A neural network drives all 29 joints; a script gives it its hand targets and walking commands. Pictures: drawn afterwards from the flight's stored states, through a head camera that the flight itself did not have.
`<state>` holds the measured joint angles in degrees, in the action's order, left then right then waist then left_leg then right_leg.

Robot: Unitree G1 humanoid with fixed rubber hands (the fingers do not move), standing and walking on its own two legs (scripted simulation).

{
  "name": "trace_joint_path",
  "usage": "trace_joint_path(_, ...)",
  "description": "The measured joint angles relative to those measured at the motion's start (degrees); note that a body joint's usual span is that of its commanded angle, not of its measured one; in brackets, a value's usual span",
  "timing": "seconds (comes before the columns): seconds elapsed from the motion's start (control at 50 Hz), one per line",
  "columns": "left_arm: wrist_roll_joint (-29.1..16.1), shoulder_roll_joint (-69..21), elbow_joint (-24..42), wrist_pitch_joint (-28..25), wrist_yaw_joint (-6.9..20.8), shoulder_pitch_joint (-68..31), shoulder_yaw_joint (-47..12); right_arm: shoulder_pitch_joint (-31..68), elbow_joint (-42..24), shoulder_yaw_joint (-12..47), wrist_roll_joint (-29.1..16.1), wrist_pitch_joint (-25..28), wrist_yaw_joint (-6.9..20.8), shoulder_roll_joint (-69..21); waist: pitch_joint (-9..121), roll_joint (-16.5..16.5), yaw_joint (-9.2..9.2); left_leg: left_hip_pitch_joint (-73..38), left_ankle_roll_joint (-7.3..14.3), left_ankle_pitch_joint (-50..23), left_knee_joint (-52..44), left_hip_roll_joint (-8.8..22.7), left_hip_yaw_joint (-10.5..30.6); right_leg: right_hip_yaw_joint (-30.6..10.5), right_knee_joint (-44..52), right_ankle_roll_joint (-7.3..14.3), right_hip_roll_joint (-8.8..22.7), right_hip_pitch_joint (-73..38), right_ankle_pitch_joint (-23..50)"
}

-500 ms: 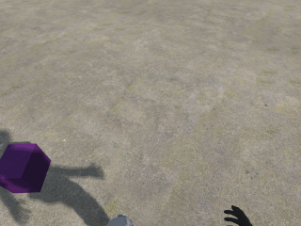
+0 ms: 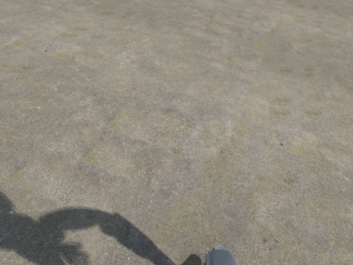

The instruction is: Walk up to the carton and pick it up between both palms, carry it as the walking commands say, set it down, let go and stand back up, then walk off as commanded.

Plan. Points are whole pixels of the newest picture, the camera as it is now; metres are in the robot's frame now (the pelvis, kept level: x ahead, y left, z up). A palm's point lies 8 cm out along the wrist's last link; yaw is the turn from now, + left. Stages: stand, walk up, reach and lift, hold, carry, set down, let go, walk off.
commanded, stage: walk off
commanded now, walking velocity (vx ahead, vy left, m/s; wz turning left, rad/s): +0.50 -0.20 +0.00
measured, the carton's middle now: out of the picture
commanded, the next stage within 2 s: stand in 0.04 s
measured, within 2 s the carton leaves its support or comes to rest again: neither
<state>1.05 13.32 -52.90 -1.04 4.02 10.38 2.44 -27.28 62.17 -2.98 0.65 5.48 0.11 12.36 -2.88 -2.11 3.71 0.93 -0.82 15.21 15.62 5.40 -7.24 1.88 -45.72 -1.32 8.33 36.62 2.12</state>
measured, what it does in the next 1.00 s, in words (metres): walks ahead: right foot, then left foot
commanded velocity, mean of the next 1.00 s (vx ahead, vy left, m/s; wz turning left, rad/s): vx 0.01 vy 0.00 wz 0.00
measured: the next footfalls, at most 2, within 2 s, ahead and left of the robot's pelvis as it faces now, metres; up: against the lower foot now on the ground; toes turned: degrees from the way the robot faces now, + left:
right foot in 0.12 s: +0.24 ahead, -0.20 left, +0.00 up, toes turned -9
left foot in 0.56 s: +0.34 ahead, +0.02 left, +0.00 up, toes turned +5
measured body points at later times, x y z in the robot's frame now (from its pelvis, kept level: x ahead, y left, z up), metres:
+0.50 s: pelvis +0.21 -0.08 -0.01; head +0.23 -0.07 +0.44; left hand +0.17 +0.17 -0.16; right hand +0.35 -0.31 -0.14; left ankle +0.29 +0.03 -0.72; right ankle +0.20 -0.19 -0.75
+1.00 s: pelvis +0.24 -0.07 -0.01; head +0.25 -0.07 +0.44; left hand +0.24 +0.17 -0.17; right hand +0.25 -0.30 -0.17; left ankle +0.30 +0.01 -0.75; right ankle +0.21 -0.19 -0.75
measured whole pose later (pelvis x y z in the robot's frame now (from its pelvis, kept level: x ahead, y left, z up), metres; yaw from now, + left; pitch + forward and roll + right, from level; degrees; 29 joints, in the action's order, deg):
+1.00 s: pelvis +0.24 -0.07 -0.01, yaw -1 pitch +0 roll +1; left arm 0.8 10.6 -61.7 1.1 -2.2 18.4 1.6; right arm -14.9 61.6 -1.8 1.1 0.1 -1.5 9.4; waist -1.0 -1.2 1.4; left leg 14.8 3.8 6.3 20.9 -0.9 -9.8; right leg 2.2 -25.5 -1.1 2.6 9.5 -15.4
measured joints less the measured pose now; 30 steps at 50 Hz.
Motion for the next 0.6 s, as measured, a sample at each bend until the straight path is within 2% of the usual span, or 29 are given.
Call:
trace_joint_path(0.1,0.0,-2.2,0.0,-0.7,1.0,-1.5,-1.5,0.7,-1.3,0.1,0.0,0.3,-0.2,-1.5,-0.4,0.2,1.24,-3.7,-2.9,4.6,-0.7,0.4,-0.3,4.1,14.6,-0.8,-1.1,-5.1,3.8)
trace_joint_path(0.12,0.2,-2.4,-0.2,-1.2,0.7,-1.8,-1.6,0.7,-1.4,0.0,0.1,0.2,-0.3,-1.7,-0.1,0.4,1.39,-4.1,-3.7,6.2,0.4,0.8,-0.2,4.5,16.4,-0.4,-1.7,-7.2,2.2)
trace_joint_path(0.14,0.5,-3.0,-0.7,-1.8,0.3,-1.9,-1.4,1.3,-1.3,-0.1,0.4,-0.2,-0.5,-1.4,0.1,1.3,1.12,-4.2,-4.4,8.2,2.5,1.7,-0.3,5.2,18.4,0.0,-2.6,-9.8,-3.4)
trace_joint_path(0.16,0.8,-3.8,-1.5,-2.6,-0.5,-2.3,-1.3,3.1,-1.1,-0.4,0.6,-0.5,-0.7,-0.7,-0.3,3.0,0.29,-3.1,-4.3,10.1,6.8,3.6,-0.8,5.6,19.3,0.2,-4.7,-11.1,-8.3)
trace_joint_path(0.18,1.0,-4.2,-2.0,-3.5,-1.4,-2.6,-1.2,5.6,-1.6,-0.6,0.7,-0.9,-0.8,-0.3,-1.6,3.9,-0.01,-0.3,-3.1,9.5,14.9,4.9,-0.3,5.5,18.8,1.0,-6.0,-11.5,-8.8)
trace_joint_path(0.2,1.2,-4.0,-2.1,-4.1,-2.2,-2.8,-1.3,7.8,-2.8,-0.5,0.1,-1.0,-1.0,-0.6,-3.0,2.9,0.28,4.0,-2.6,13.3,25.8,3.9,1.5,5.2,17.5,3.9,-5.4,-11.6,-6.6)
trace_joint_path(0.22,1.4,-3.8,-2.2,-4.3,-2.9,-3.0,-1.2,9.2,-3.8,-0.1,-0.6,-1.0,-1.2,-0.9,-4.0,1.7,0.57,9.1,-2.1,16.9,36.6,2.3,3.1,5.5,16.7,4.4,-3.9,-12.7,-7.5)
trace_joint_path(0.24,1.0,-4.1,-2.5,-4.3,-3.3,-2.8,-1.0,10.2,-4.2,0.1,-1.0,-1.1,-1.3,-0.8,-4.2,1.3,-0.04,13.7,-1.6,17.9,44.4,1.3,3.7,6.1,17.1,4.0,-2.8,-14.2,-8.9)
trace_joint_path(0.28,0.3,-4.3,-2.2,-4.9,-4.7,-0.3,-0.4,12.7,-4.3,-0.2,-0.7,-1.5,-0.6,-0.2,-3.5,1.4,-3.2,20.6,-1.2,16.5,50.8,0.0,4.1,6.3,20.0,3.0,-2.5,-17.3,-9.6)
trace_joint_path(0.3,0.4,-3.8,-2.5,-5.0,-5.2,1.6,-0.4,14.5,-4.9,-0.3,-0.4,-1.9,-0.2,0.2,-3.1,1.2,-4.58,22.8,-1.1,14.4,50.0,-0.6,4.3,5.7,21.6,2.5,-2.5,-18.7,-9.4)
trace_joint_path(0.34,0.6,-2.4,-4.2,-4.0,-5.4,5.5,-0.1,18.3,-6.7,-0.4,0.3,-2.4,0.4,0.6,-2.6,0.7,-5.62,26.1,-1.4,10.6,45.2,-0.9,4.5,4.9,24.1,1.8,-2.7,-21.6,-10.2)
trace_joint_path(0.38,0.3,-1.7,-6.3,-2.9,-5.4,8.2,0.0,21.5,-7.7,-0.7,0.5,-2.4,0.3,1.1,-2.2,2.0,-5.15,28.8,-1.7,6.1,40.3,-0.9,5.6,6.0,25.4,1.7,-3.7,-24.4,-10.9)
trace_joint_path(0.44,-0.1,-1.7,-7.8,-2.8,-4.4,11.1,0.2,23.3,-8.4,-0.5,0.4,-3.3,-0.2,0.5,-1.0,3.1,-5.5,29.9,-2.3,-0.3,33.6,-1.1,3.2,6.5,26.0,1.6,-4.8,-26.8,-11.9)
trace_joint_path(0.54,-0.3,-3.1,-8.2,-2.5,-3.5,11.1,0.0,20.4,-7.2,0.9,0.6,-5.5,0.2,-2.3,0.9,2.3,-4.19,22.3,-1.1,-8.3,19.2,-2.3,1.0,7.5,22.9,0.6,-6.5,-28.7,-16.0)
trace_joint_path(0.56,-0.5,-3.7,-7.6,-2.4,-3.4,10.8,-0.2,19.2,-6.5,1.0,0.8,-5.2,0.0,-2.2,1.4,2.4,-4.29,19.6,0.7,-7.8,15.2,-2.4,0.8,7.5,20.8,0.2,-6.7,-28.3,-17.6)
trace_joint_path(0.58,-0.7,-4.0,-7.1,-2.3,-3.5,10.0,-0.2,18.4,-5.5,1.0,1.1,-4.7,-0.2,-2.5,1.8,1.7,-4.2,18.6,3.2,-4.7,13.9,-3.0,0.5,7.1,18.3,-0.1,-6.2,-27.4,-19.1)
trace_joint_path(0.6,-0.8,-4.0,-6.7,-1.6,-3.8,8.9,-0.4,17.7,-4.9,1.2,1.1,-4.4,-0.4,-3.0,1.9,0.5,-4.22,18.1,4.6,-3.9,13.7,-3.7,0.0,5.9,15.8,-0.4,-5.6,-26.4,-22.1)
